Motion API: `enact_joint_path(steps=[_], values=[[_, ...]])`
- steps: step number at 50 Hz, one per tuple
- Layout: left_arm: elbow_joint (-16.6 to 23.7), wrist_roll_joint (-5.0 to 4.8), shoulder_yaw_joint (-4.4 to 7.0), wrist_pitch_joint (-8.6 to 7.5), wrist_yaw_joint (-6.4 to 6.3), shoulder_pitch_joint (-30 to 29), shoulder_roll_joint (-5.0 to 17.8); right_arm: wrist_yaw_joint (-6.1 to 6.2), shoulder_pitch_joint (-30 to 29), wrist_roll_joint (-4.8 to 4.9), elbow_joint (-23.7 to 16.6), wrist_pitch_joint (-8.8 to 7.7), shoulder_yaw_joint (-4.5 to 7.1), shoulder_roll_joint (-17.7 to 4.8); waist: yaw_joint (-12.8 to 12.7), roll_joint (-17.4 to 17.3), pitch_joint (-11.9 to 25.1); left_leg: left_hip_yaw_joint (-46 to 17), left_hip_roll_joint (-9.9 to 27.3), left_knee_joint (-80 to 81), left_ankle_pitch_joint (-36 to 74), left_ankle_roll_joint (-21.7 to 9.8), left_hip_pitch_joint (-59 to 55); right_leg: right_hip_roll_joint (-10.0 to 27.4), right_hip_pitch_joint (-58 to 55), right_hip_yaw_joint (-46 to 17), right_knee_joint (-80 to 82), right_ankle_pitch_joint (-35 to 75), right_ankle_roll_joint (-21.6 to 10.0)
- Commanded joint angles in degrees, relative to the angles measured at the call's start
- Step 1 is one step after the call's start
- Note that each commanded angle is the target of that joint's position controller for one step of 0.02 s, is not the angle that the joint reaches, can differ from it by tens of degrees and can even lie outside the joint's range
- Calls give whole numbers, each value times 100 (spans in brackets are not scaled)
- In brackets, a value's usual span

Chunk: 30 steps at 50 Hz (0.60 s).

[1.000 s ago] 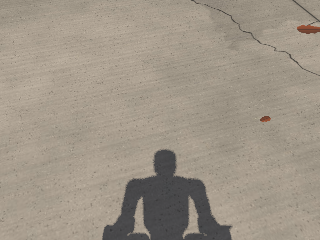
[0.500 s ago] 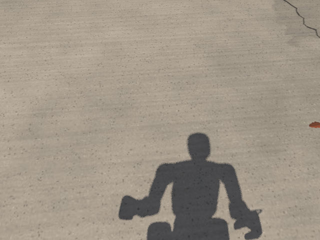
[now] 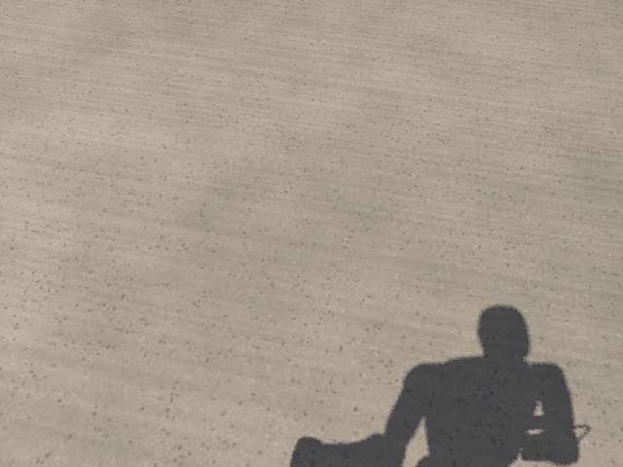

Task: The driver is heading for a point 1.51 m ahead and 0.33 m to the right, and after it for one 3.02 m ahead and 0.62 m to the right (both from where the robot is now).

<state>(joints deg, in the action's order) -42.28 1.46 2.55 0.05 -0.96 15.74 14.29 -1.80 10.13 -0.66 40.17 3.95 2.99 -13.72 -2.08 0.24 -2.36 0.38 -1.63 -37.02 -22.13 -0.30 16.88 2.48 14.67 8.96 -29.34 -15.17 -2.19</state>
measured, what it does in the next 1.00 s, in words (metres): walks ahead, turning right: left foot, then right foot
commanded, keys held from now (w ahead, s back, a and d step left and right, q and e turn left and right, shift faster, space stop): e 0.18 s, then w+e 0.56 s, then w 0.02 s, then w+q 0.24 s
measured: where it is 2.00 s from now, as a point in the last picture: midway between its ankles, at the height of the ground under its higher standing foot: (449, 343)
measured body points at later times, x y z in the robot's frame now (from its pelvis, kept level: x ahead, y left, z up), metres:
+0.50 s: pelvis +0.02 -0.02 +0.01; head +0.03 -0.04 +0.46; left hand +0.21 +0.22 -0.10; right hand +0.00 -0.30 -0.13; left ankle -0.01 +0.10 -0.74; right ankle +0.03 -0.13 -0.71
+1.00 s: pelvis +0.22 -0.14 -0.01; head +0.25 -0.17 +0.44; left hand +0.29 +0.11 -0.13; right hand +0.30 -0.42 -0.12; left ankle +0.43 -0.12 -0.70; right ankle +0.04 -0.13 -0.74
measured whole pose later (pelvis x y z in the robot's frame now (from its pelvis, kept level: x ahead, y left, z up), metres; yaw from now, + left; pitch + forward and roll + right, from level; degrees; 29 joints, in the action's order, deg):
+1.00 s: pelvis +0.22 -0.14 -0.01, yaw -22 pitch +2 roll +0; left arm -49.8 1.0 1.4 -4.6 -0.1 26.4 13.1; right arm -3.3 4.7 -1.6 44.0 -1.2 1.0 -14.1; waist -2.5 -2.3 -2.4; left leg 5.7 1.5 -37.2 -0.6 -3.2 37.4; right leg -6.7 -9.8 -2.8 -7.2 -18.4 -6.7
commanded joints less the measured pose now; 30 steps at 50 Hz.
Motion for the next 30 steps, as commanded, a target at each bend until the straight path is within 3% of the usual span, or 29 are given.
enact_joint_path(steps=[1, 2, 3, 4, 6, 7, 9, 11, 13, 15, 18, 25, 27, 28, 29, 30], values=[[117, -82, 89, 1, 58, 183, 537, 118, 577, -125, -156, -242, -16, -338, 312, 310, 709, -364, 295, 2114, 1519, -210, -1725, 866, 365, -920, 94, 1765, -414], [282, -8, -101, 3, 127, 383, -80, 175, 778, -231, -208, -328, -41, -651, 212, -1072, 985, -2150, 2050, 2354, 2515, -388, -2506, 441, 1207, -572, -774, -881, 0], [224, -107, -98, 118, 84, 238, -21, 279, 524, -107, -138, -388, -35, -731, 281, -1491, 452, -1905, 2291, 2131, 3193, -1082, -886, 118, 692, -758, -766, -1718, 91], [182, -114, -13, 186, 95, 88, 353, 291, 182, -110, -194, -430, -100, -464, 216, -1036, 175, -1576, 1949, 2181, 2979, -1139, -793, 82, 632, -918, -1081, -1484, 112], [33, -100, 123, 202, 137, 102, 602, 355, -42, -102, -177, -440, -104, -551, 139, -877, 63, -993, 1563, 2109, 3322, -1000, -856, -197, 880, -976, -1732, -1119, 124], [-50, -52, 175, 214, 154, 263, 657, 408, 22, -49, -143, -443, -78, -632, 116, -873, 147, -750, 1518, 1980, 3882, -1002, -990, -256, 965, -992, -2093, -1053, 137], [-164, -45, 197, 224, 148, 485, 566, 422, 155, -19, -105, -410, -44, -650, 116, -643, 328, -482, 1548, 1802, 4391, -1078, -1221, -338, 1153, -1016, -2807, -1096, 219], [-121, -2, 216, 262, 175, 326, 559, 404, 400, -69, -48, -390, -16, -611, 292, -677, 318, -642, 1613, 2322, 1713, -1131, -1355, -223, 1552, -973, -3074, -912, 258], [65, 46, 245, 285, 273, -110, 596, 392, 510, -76, 35, -413, 13, -616, 423, -848, -83, -963, 1726, 2875, -161, -1158, -1428, -125, 2110, -955, -2933, -704, 284], [143, 57, 239, 254, 352, -291, 502, 384, 663, -90, 143, -503, 61, -648, 456, -670, -214, -1004, 1847, 3050, -362, -1201, -1625, -70, 2337, -968, -2658, -565, 274], [187, 61, 205, 188, 418, -348, 339, 344, 720, -118, 251, -669, 124, -696, 415, -528, -102, -725, 1923, 3053, -195, -1202, -1684, 8, 2164, -889, -2169, -455, 175], [484, 4, 180, 109, 563, -687, 432, 211, 627, -128, 361, -782, 290, -1084, 329, -675, -150, -30, 1975, 2849, -639, -999, -768, -14, 869, -420, -915, -652, -232], [358, 50, 182, 39, 541, -274, 430, 191, 512, -81, 384, -718, 312, -1145, 52, -437, -109, 391, 1830, 2244, -785, -844, -214, -241, -91, -166, -295, -363, -364], [149, 88, 236, -12, 503, 237, 547, 184, 553, -105, 396, -686, 275, -1050, -125, -140, 55, 734, 1594, 1441, -623, -723, 221, -458, -866, -149, -92, -538, -436], [-157, 127, 371, -89, 412, 1160, 909, 154, 579, -186, 343, -658, 154, -711, -481, 958, 466, 1327, 1074, -540, -200, -501, 848, 45, -1848, -1200, 581, -1413, -627], [-15, 35, 499, -154, 317, 1570, 1652, 75, 105, -202, -188, -689, 19, -285, -631, 2273, 458, 1128, 130, -2458, -1273, -175, 2942, 1734, -2543, -4746, 1939, -3428, -1358]])
Velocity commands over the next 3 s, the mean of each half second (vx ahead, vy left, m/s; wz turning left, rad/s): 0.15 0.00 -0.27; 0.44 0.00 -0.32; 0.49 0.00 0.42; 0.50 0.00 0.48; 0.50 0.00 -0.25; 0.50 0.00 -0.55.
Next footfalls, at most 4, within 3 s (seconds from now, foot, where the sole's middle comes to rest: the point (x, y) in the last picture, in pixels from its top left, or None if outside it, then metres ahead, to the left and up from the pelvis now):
0.02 left None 0.03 0.10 -0.77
0.58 right None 0.08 -0.14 -0.77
1.08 left None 0.46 -0.17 -0.77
1.60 right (507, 365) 0.72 -0.39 -0.77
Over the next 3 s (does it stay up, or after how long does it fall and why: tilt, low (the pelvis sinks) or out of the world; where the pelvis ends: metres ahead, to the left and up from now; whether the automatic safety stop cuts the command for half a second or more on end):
stays up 1.25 -0.29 0.01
